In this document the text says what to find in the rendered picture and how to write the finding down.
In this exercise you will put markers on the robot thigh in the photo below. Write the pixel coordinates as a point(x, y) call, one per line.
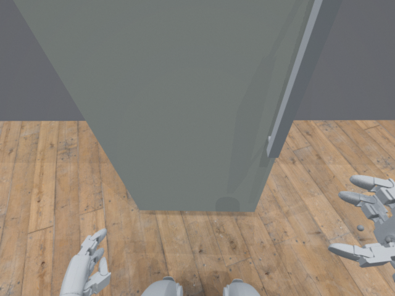
point(164, 288)
point(239, 289)

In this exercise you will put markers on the left robot hand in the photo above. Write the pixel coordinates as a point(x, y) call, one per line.
point(82, 265)

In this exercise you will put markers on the handle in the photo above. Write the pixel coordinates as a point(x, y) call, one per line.
point(317, 30)

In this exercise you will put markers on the fridge door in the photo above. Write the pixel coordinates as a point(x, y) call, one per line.
point(182, 95)

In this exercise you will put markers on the right robot hand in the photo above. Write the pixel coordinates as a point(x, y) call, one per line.
point(380, 253)

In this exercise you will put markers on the left robot thigh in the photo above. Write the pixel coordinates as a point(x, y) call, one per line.
point(164, 288)

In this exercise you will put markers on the right robot thigh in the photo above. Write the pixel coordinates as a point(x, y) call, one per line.
point(239, 289)

